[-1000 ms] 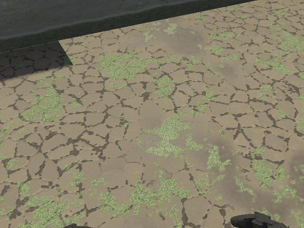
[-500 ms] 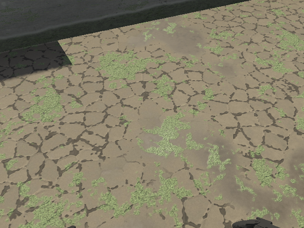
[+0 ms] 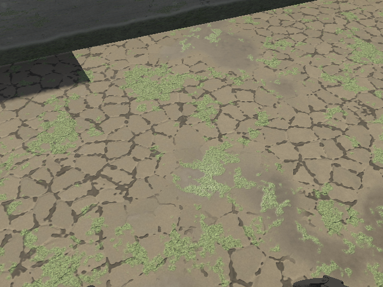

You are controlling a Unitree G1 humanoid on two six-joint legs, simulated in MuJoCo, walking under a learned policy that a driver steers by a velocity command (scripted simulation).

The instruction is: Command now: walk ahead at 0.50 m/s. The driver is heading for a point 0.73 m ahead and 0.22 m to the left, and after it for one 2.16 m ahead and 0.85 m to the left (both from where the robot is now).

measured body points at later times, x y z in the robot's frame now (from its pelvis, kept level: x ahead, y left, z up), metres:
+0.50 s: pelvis +0.00 +0.00 +0.00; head -0.01 +0.00 +0.45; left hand +0.17 +0.23 -0.08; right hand +0.18 -0.22 -0.08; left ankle -0.03 +0.11 -0.75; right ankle +0.00 -0.15 -0.75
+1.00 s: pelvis +0.01 +0.00 +0.00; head +0.00 +0.00 +0.45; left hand +0.10 +0.24 -0.11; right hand +0.10 -0.24 -0.12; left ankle -0.03 +0.11 -0.75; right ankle +0.00 -0.15 -0.75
